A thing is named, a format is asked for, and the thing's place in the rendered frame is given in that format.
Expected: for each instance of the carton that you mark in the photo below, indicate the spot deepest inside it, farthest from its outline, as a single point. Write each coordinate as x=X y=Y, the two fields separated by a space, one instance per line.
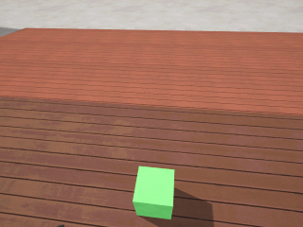
x=153 y=193

